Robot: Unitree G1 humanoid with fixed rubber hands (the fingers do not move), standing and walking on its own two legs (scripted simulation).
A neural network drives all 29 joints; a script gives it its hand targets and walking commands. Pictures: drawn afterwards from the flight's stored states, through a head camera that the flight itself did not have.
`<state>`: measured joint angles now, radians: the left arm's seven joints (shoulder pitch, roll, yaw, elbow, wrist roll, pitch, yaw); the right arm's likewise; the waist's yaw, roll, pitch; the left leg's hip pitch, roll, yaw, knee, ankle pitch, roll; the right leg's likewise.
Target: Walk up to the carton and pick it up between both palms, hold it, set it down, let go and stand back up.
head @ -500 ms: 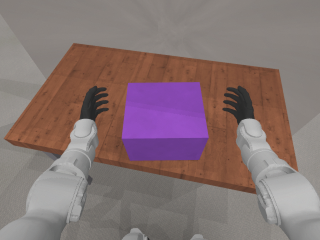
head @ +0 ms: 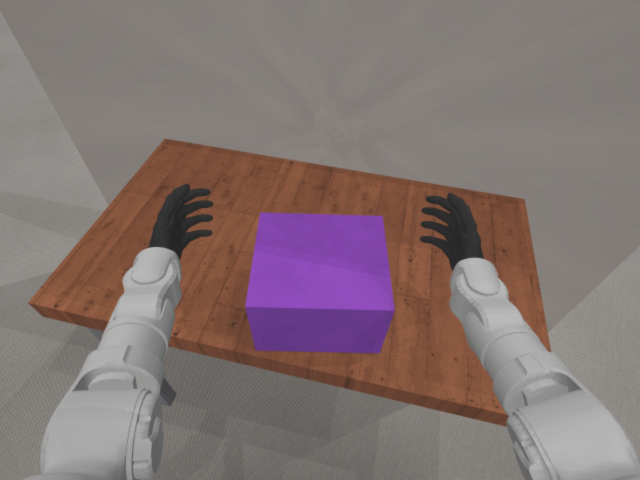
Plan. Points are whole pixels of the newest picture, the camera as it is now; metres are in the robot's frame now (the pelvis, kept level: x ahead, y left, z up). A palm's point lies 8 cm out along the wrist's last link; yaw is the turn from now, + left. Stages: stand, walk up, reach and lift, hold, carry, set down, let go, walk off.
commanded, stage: set down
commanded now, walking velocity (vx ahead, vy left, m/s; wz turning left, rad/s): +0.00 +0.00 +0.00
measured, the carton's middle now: (319, 282) +0.43 +0.03 -0.06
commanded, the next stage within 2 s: none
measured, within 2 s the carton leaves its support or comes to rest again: neither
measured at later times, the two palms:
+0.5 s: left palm (156, 336) +0.29 +0.24 +0.01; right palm (461, 349) +0.29 -0.16 +0.01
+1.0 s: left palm (151, 429) +0.20 +0.23 -0.05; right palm (480, 436) +0.20 -0.18 -0.04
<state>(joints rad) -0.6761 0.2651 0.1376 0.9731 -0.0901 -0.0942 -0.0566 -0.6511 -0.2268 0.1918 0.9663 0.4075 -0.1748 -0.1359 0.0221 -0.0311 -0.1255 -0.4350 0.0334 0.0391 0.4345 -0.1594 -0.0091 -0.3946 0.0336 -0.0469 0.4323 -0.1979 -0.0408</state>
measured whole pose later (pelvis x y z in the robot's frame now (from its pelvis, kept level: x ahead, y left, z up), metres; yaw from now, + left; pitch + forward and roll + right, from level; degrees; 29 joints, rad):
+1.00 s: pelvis +0.00 +0.01 -0.01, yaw +0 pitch -2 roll +0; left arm 0.11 0.22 -0.09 0.66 -0.19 -0.45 0.09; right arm 0.10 -0.11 0.05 0.73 0.21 -0.46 0.01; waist 0.03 -0.05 0.03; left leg -0.28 0.01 0.04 0.56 -0.26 0.01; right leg -0.23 0.02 -0.02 0.55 -0.29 -0.02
